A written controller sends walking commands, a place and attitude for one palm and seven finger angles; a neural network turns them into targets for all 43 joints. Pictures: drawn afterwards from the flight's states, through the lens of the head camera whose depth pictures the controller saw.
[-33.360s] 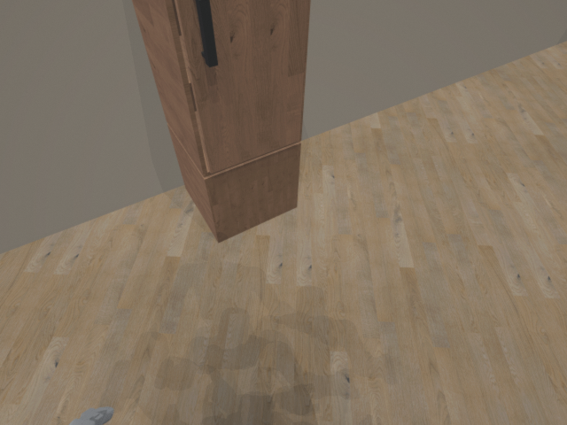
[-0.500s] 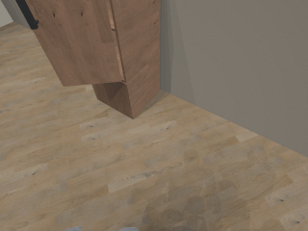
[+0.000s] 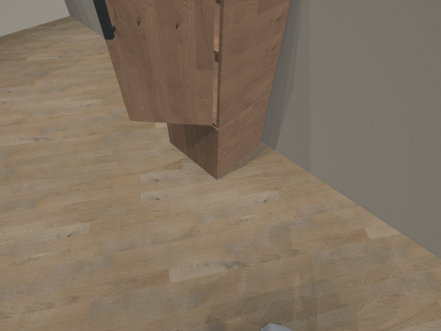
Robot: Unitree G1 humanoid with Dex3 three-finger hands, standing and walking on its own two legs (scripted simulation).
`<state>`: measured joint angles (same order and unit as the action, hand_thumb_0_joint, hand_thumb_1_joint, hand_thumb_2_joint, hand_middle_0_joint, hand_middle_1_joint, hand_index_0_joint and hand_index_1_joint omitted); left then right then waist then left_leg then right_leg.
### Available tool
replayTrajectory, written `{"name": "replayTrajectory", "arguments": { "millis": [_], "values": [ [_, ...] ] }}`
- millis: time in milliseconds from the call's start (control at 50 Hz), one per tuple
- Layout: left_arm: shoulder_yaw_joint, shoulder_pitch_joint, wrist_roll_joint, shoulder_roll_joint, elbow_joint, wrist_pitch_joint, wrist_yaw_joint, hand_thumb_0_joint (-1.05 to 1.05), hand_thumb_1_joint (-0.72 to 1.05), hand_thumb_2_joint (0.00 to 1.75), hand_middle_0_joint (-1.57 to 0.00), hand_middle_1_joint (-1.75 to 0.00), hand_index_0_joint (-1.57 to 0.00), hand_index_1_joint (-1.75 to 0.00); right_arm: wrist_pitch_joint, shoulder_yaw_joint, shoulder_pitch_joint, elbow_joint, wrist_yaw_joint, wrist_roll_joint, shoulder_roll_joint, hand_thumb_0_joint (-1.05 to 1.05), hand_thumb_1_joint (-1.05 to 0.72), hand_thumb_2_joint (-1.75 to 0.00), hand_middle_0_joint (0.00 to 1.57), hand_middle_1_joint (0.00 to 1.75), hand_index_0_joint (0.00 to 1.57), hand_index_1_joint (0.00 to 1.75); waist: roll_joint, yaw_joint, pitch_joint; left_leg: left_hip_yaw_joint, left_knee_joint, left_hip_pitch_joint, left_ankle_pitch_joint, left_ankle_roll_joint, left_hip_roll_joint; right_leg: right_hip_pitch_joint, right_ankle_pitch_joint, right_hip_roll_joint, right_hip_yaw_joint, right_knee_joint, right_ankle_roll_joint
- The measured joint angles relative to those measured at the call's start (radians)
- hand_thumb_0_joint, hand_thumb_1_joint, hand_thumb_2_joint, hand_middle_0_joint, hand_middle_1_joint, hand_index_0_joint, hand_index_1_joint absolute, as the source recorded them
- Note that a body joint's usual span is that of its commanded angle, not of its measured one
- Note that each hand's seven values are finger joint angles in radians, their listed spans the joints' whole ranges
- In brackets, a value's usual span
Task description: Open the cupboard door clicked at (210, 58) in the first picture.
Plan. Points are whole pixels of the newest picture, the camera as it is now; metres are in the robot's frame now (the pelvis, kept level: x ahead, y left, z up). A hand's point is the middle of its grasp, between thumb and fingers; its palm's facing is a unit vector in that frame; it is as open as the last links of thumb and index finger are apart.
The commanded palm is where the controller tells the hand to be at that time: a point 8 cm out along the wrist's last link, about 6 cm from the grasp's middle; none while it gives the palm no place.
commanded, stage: take the last steps up to it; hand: left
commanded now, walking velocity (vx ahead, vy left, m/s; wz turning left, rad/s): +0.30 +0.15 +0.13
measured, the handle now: (104, 9) +0.93 +0.41 +0.12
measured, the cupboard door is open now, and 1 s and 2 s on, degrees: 41 41 41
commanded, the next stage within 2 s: come to a stop and stand still in 0.80 s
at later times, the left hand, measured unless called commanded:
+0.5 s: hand out of the picture +0.10 +0.22 -0.18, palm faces +0.21 -0.96 -0.20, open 7.3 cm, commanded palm none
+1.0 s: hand (123, 211) +0.41 +0.28 -0.16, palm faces +0.13 -0.96 -0.23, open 7.2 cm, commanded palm none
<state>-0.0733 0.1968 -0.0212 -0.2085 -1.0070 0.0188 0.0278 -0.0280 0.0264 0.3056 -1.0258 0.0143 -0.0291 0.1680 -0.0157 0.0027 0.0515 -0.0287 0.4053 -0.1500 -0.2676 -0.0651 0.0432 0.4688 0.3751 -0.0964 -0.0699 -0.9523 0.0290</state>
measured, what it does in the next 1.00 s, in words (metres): walks ahead: right foot, then left foot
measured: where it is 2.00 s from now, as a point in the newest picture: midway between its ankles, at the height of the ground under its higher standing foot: (196, 294)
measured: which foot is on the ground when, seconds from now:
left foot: down 0.00-0.16, up 0.18-0.50, down 0.52-0.86, up 0.88-1.00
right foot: up 0.00-0.14, down 0.16-0.52, up 0.54-0.84, down 0.86-1.00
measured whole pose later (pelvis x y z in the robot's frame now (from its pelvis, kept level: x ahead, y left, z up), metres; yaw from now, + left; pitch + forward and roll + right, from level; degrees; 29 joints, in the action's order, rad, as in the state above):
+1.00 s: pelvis +0.34 +0.09 +0.00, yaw +4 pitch +0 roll +2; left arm -0.06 0.19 -0.01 -0.14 -1.01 -0.06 -0.02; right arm 0.01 0.04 0.27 -1.11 0.01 -0.02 0.18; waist 0.02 -0.01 0.06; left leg -0.07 0.94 -0.38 -0.42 0.03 -0.02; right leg 0.25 0.25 -0.04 -0.14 -0.50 -0.05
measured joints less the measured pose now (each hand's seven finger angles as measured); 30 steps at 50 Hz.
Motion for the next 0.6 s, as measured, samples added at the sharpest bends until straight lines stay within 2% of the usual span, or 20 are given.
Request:
{"name": "replayTrajectory", "arguments": {
  "millis": [80, 140, 160, 200, 240, 280, 320, 360, 440, 500, 520, 540, 560, 600],
  "values": [
    [0.007, -0.038, 0.000, 0.017, 0.020, -0.010, 0.002, 0.01, 0.91, 0.90, -0.20, -0.30, -0.20, -0.30, 0.006, -0.001, 0.041, -0.033, -0.006, -0.001, -0.002, 0.00, -0.91, -0.90, 0.21, 0.30, 0.20, 0.30, 0.020, -0.012, -0.004, 0.009, -0.020, 0.045, -0.021, 0.004, 0.010, -0.034, -0.027, 0.008, -0.009, 0.174, -0.001],
    [0.009, -0.053, -0.001, 0.027, 0.035, -0.029, 0.004, 0.01, 0.91, 0.90, -0.20, -0.30, -0.20, -0.30, 0.012, 0.000, 0.068, -0.052, -0.006, 0.001, -0.002, 0.00, -0.91, -0.90, 0.21, 0.30, 0.20, 0.30, 0.030, -0.020, -0.004, 0.014, 0.042, 0.053, -0.082, 0.014, 0.016, -0.118, -0.075, 0.025, -0.026, 0.336, -0.010],
    [0.010, -0.055, -0.003, 0.026, 0.043, -0.043, 0.003, 0.01, 0.91, 0.90, -0.20, -0.30, -0.20, -0.30, 0.012, 0.000, 0.081, -0.055, -0.009, 0.006, -0.004, 0.00, -0.91, -0.90, 0.21, 0.30, 0.20, 0.30, 0.023, -0.022, -0.007, 0.011, 0.111, 0.029, -0.118, 0.017, 0.023, -0.150, -0.098, 0.020, -0.022, 0.393, -0.027],
    [0.011, -0.063, -0.001, 0.046, 0.044, -0.064, -0.005, 0.00, 0.91, 0.90, -0.20, -0.30, -0.20, -0.30, 0.026, 0.006, 0.072, -0.070, -0.013, 0.007, 0.008, 0.00, -0.91, -0.90, 0.21, 0.30, 0.20, 0.30, 0.053, -0.024, 0.011, 0.016, 0.361, -0.061, -0.216, 0.029, 0.007, -0.162, -0.097, 0.025, -0.051, 0.351, -0.042],
    [0.014, -0.042, 0.002, 0.062, 0.043, -0.074, -0.016, 0.00, 0.91, 0.90, -0.20, -0.30, -0.20, -0.30, 0.043, 0.015, 0.048, -0.079, -0.018, 0.002, 0.019, 0.01, -0.91, -0.90, 0.21, 0.30, 0.20, 0.30, 0.063, -0.022, 0.013, 0.007, 0.575, -0.168, -0.194, 0.045, -0.014, -0.199, -0.079, 0.022, -0.071, 0.368, -0.040],
    [0.015, -0.007, 0.002, 0.072, 0.028, -0.078, -0.025, 0.00, 0.91, 0.90, -0.20, -0.30, -0.20, -0.30, 0.052, 0.024, 0.016, -0.072, -0.025, -0.001, 0.027, 0.01, -0.91, -0.90, 0.21, 0.30, 0.20, 0.30, 0.056, -0.020, 0.007, -0.006, 0.662, -0.260, -0.120, 0.064, -0.050, -0.244, -0.091, 0.018, -0.080, 0.429, -0.026],
    [0.000, 0.028, 0.006, 0.066, 0.005, -0.083, -0.039, 0.00, 0.93, 0.90, -0.20, -0.30, -0.20, -0.30, 0.053, 0.031, -0.014, -0.052, -0.032, -0.001, 0.029, 0.01, -0.91, -0.90, 0.20, 0.30, 0.20, 0.30, 0.041, -0.017, -0.002, -0.015, 0.646, -0.325, -0.051, 0.083, -0.087, -0.288, -0.107, 0.012, -0.087, 0.496, -0.018],
    [-0.002, 0.059, 0.002, 0.049, -0.022, -0.084, -0.035, -0.01, 0.94, 0.90, -0.20, -0.30, -0.20, -0.30, 0.049, 0.037, -0.043, -0.030, -0.040, 0.000, 0.029, 0.01, -0.91, -0.90, 0.20, 0.30, 0.20, 0.30, 0.021, -0.010, -0.007, -0.027, 0.560, -0.357, -0.002, 0.097, -0.115, -0.327, -0.116, -0.001, -0.092, 0.551, -0.010],
    [0.004, 0.116, -0.005, 0.032, -0.074, -0.082, -0.023, 0.00, 0.94, 0.90, -0.20, -0.30, -0.20, -0.30, 0.036, 0.041, -0.100, 0.008, -0.054, 0.002, 0.038, 0.01, -0.91, -0.90, 0.20, 0.30, 0.19, 0.30, -0.004, 0.020, -0.006, -0.045, 0.330, -0.348, 0.041, 0.101, -0.130, -0.387, -0.098, -0.036, -0.095, 0.595, 0.025],
    [0.003, 0.161, -0.006, 0.026, -0.105, -0.070, -0.018, 0.00, 0.92, 0.90, -0.20, -0.30, -0.20, -0.30, 0.019, 0.036, -0.133, 0.032, -0.057, 0.003, 0.048, 0.00, -0.91, -0.90, 0.20, 0.30, 0.19, 0.30, -0.014, 0.043, -0.003, -0.073, 0.172, -0.279, 0.052, 0.090, -0.114, -0.414, -0.037, -0.069, -0.091, 0.551, 0.061],
    [0.003, 0.182, -0.004, 0.028, -0.111, -0.064, -0.016, 0.00, 0.92, 0.90, -0.20, -0.30, -0.20, -0.30, 0.008, 0.032, -0.139, 0.044, -0.056, 0.001, 0.056, 0.00, -0.91, -0.90, 0.20, 0.30, 0.19, 0.30, -0.008, 0.047, -0.007, -0.082, 0.124, -0.243, 0.044, 0.079, -0.111, -0.405, 0.001, -0.077, -0.085, 0.499, 0.062],
    [0.003, 0.197, -0.002, 0.031, -0.115, -0.055, -0.014, 0.00, 0.92, 0.90, -0.20, -0.30, -0.20, -0.30, -0.007, 0.033, -0.144, 0.056, -0.052, -0.004, 0.064, 0.00, -0.91, -0.90, 0.20, 0.30, 0.19, 0.30, 0.007, 0.043, -0.010, -0.082, 0.117, -0.239, 0.123, 0.063, -0.115, -0.371, 0.046, -0.079, -0.083, 0.396, 0.046],
    [0.004, 0.195, 0.000, 0.025, -0.120, -0.041, -0.014, 0.00, 0.92, 0.90, -0.20, -0.30, -0.20, -0.30, -0.017, 0.034, -0.156, 0.061, -0.041, -0.006, 0.057, 0.00, -0.91, -0.90, 0.20, 0.30, 0.20, 0.30, -0.002, 0.039, 0.001, -0.089, 0.170, -0.251, 0.129, 0.052, -0.108, -0.317, 0.093, -0.083, -0.049, 0.250, 0.026],
    [0.002, 0.174, 0.002, 0.011, -0.123, -0.020, -0.019, 0.00, 0.91, 0.90, -0.20, -0.30, -0.20, -0.30, -0.027, 0.026, -0.160, 0.065, -0.026, -0.008, 0.035, 0.00, -0.91, -0.90, 0.20, 0.30, 0.20, 0.30, -0.026, 0.041, 0.016, -0.111, 0.219, -0.237, 0.051, 0.041, -0.095, -0.190, 0.128, -0.065, 0.010, -0.034, -0.011]
  ]
}}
